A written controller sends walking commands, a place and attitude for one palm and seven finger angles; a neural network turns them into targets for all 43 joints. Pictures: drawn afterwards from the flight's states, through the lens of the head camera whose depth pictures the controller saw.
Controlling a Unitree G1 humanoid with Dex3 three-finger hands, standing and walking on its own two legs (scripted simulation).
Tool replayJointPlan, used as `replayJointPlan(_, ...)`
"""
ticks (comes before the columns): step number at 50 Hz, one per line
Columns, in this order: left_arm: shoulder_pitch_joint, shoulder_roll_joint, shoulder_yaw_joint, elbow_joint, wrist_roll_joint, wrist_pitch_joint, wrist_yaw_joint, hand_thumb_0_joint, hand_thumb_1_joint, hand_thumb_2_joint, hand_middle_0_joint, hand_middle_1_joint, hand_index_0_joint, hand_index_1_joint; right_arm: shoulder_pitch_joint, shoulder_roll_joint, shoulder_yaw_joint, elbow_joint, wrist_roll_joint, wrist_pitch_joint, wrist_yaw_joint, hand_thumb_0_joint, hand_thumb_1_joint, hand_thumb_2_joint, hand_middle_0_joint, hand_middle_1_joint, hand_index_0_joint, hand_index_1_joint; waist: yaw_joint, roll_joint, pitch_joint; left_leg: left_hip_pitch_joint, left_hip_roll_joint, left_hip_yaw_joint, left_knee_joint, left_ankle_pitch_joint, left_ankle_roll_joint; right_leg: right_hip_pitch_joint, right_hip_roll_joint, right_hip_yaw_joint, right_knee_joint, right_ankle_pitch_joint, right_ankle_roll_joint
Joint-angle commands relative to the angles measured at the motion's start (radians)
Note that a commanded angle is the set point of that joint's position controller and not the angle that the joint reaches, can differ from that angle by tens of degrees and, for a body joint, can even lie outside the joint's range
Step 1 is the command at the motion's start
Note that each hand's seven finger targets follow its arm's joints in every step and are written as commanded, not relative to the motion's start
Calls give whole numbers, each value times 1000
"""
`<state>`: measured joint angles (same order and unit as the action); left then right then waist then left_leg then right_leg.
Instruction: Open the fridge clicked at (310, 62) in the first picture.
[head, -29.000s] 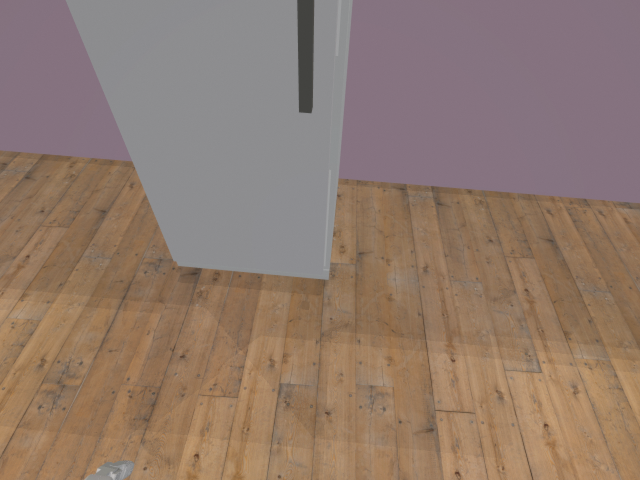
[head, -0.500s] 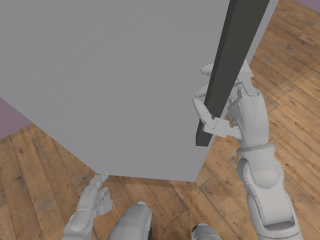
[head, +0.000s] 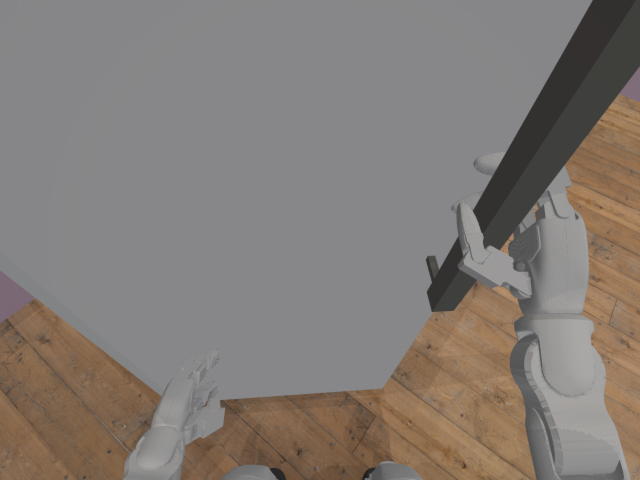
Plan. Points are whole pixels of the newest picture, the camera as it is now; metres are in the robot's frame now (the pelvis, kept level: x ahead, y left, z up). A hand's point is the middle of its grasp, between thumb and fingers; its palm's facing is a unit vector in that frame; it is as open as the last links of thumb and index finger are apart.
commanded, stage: walk backward, drawing the door open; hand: right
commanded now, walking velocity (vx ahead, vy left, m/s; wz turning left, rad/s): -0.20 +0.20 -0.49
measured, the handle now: (513, 151) +0.35 -0.13 +0.25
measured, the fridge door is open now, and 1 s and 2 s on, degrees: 47 65 61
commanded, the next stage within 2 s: stop walking and hold the door back in 0.54 s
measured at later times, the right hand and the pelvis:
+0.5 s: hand (478, 375) +0.19 -0.09 +0.19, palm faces +0.29 +0.95 -0.15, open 6.8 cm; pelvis -0.04 +0.09 +0.01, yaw -19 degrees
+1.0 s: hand (469, 426) +0.15 -0.08 +0.19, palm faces +0.43 +0.89 -0.12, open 6.4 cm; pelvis -0.10 +0.15 +0.01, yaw -30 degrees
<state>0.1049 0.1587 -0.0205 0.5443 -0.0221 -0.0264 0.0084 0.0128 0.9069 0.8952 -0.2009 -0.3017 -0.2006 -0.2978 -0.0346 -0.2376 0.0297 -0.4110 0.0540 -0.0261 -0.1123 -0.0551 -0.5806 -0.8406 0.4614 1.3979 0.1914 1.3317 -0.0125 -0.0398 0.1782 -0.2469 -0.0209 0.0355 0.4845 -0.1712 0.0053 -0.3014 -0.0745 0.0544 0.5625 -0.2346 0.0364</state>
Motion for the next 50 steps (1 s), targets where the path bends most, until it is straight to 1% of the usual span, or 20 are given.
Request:
replayJointPlan(1,-72,97,64,-135,-6,-46,32,0,900,900,-200,-300,-200,-300,-161,-121,-142,-326,-10,-84,-10,0,-900,-900,450,1400,450,1400,1,309,-362,25,369,-331,-274,-86,186,-66,99,-20,523,-329,-38)
replayJointPlan(6,-62,56,25,-133,22,-44,51,0,900,900,-200,-300,-200,-300,-45,-99,-145,-364,-8,-118,-27,0,-900,-900,450,1400,450,1400,5,215,-438,202,359,-132,-130,363,212,-88,79,-100,369,-320,-23)
replayJointPlan(13,25,88,48,-177,21,-36,64,0,900,900,-200,-300,-200,-300,-23,-69,-63,-407,-10,-128,-17,0,-900,-900,450,1400,450,1400,48,131,-485,198,288,-24,2,331,122,183,52,-161,-221,23,-47)
replayJointPlan(14,21,109,59,-192,16,-33,63,0,900,900,-200,-300,-200,-300,-47,-66,-46,-412,-6,-129,-12,0,-900,-900,450,1400,450,1400,53,53,-463,122,233,24,113,289,79,278,-24,-87,-290,184,-68)
replayJointPlan(15,4,145,70,-210,8,-37,54,0,900,900,-200,-300,-200,-300,-27,-46,-18,-370,-5,-128,-8,0,-900,-900,450,1400,450,1400,39,-136,-407,-72,123,89,258,89,16,367,-215,143,-299,466,-146)
replayJointPlan(16,13,155,70,-185,12,-40,36,0,900,900,-200,-300,-200,-300,-71,-54,-14,-392,-20,-139,1,0,-900,-900,450,1400,450,1400,20,-239,-370,-280,52,74,420,-281,-35,495,-381,315,-274,867,-233)
replayJointPlan(17,-27,96,44,-163,36,-57,30,0,900,900,-200,-300,-200,-300,-168,-86,-28,-496,-47,-169,14,0,-900,-900,450,1400,450,1400,37,-228,-309,-325,63,-41,490,-365,-32,406,-409,418,-253,926,-266)
replayJointPlan(20,-45,136,74,-123,3,-81,7,0,900,900,-200,-300,-200,-300,-68,-64,-48,-398,-47,-155,7,0,-900,-900,450,1400,450,1400,8,-173,-298,-216,54,-48,319,-275,0,368,-302,191,-145,785,-179)
replayJointPlan(23,-36,141,73,-136,-8,-86,1,0,900,900,-200,-300,-200,-300,-112,-24,-12,-376,-28,-147,11,0,-900,-900,450,1400,450,1400,8,-209,-312,96,24,3,85,-140,-7,154,-215,125,-151,434,-131)
replayJointPlan(25,-32,130,64,-147,-25,-87,7,0,900,900,-200,-300,-200,-300,-104,-40,-24,-342,-26,-139,21,0,-900,-900,450,1400,450,1400,3,-95,-300,190,36,25,-104,9,-20,93,-123,79,-66,191,-101)
replayJointPlan(27,-53,79,48,-161,-27,-79,15,0,900,900,-200,-300,-200,-300,-105,-115,-76,-388,-11,-131,19,0,-900,-900,450,1400,450,1400,17,343,-316,198,298,-188,-218,274,87,-49,79,-67,223,-232,-37)
replayJointPlan(29,-9,85,69,-125,-11,-73,20,0,900,900,-200,-300,-200,-300,-28,-117,-143,-421,-3,-119,10,0,-900,-900,450,1400,450,1400,8,399,-420,116,410,-235,-205,175,188,-17,78,-41,497,-350,-34)
replayJointPlan(31,-57,61,51,-133,-6,-59,25,0,900,900,-200,-300,-200,-300,-19,-84,-117,-463,-8,-119,1,0,-900,-900,450,1400,450,1400,21,317,-406,122,395,-187,-133,245,220,-48,65,-62,499,-349,-28)
replayJointPlan(38,-25,101,18,-84,24,-37,78,0,900,900,-200,-300,-200,-300,-304,-25,-17,-126,-23,-91,-20,0,-900,-900,450,1400,450,1400,33,193,-430,43,316,-140,-74,10,90,219,88,-121,-191,-48,-71)
replayJointPlan(39,-37,128,27,-94,20,-35,82,0,900,900,-200,-300,-200,-300,-375,-18,17,-107,-21,-99,-17,0,-900,-900,450,1400,450,1400,25,88,-409,9,250,-108,-1,-75,55,275,26,-85,-305,3,-89)
replayJointPlan(41,-74,166,25,-103,9,-18,69,0,900,900,-200,-300,-200,-300,-489,47,110,-8,-26,-100,-11,0,-900,-900,450,1400,450,1400,-3,-281,-303,-146,67,23,278,-319,-24,223,-250,211,-382,97,-212)
replayJointPlan(42,-109,119,-1,-70,16,-15,67,0,900,900,-200,-300,-200,-300,-579,59,114,36,-36,-101,-15,0,-900,-900,450,1400,450,1400,28,-332,-267,-137,71,-26,431,-318,-22,105,-277,326,-420,54,-243)
replayJointPlan(45,-61,152,29,-38,-9,-3,46,0,900,900,-200,-300,-200,-300,-623,8,39,155,-34,-99,-3,0,-900,-900,450,1400,450,1400,-7,-20,-310,-65,42,-6,283,-272,-21,178,-198,104,-260,271,-218)
replayJointPlan(47,-47,154,25,-34,-5,-7,35,0,900,900,-200,-300,-200,-300,-657,102,125,251,-31,-95,23,0,-900,-900,450,1400,450,1400,-3,-35,-325,50,24,9,46,-202,-16,143,-140,58,-217,149,-168)
replayJointPlan(50,-44,147,32,-18,0,-3,50,0,900,900,-200,-300,-200,-300,-676,34,59,356,-30,-89,35,0,-900,-900,450,1400,450,1400,17,25,-314,122,79,-126,-176,-179,12,50,-23,29,-148,-166,-114)
